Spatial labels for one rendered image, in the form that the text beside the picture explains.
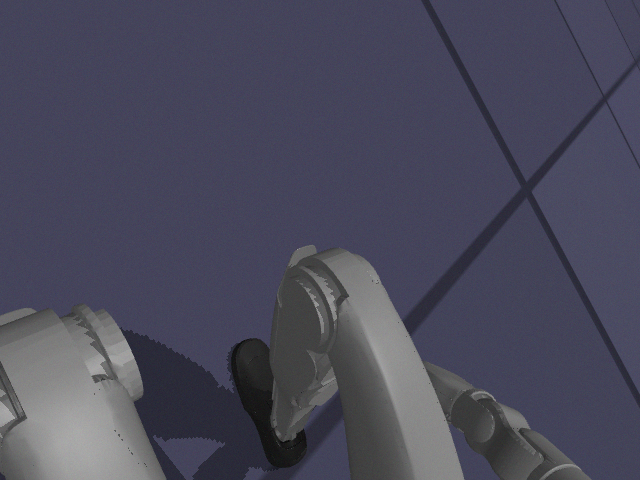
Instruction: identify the right robot arm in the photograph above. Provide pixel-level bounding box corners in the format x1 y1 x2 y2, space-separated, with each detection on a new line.
451 388 592 480

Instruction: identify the right robot hand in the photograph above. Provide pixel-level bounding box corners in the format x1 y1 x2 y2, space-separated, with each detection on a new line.
422 361 475 425

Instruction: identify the right robot foot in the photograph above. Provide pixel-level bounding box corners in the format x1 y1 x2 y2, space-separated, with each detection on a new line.
231 338 307 468

